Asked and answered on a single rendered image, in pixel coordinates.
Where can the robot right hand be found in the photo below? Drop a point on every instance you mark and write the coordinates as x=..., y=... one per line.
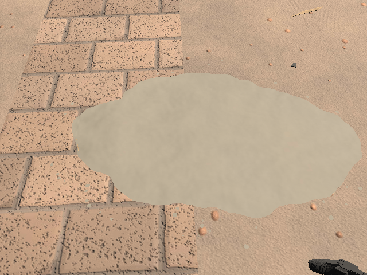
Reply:
x=334, y=267

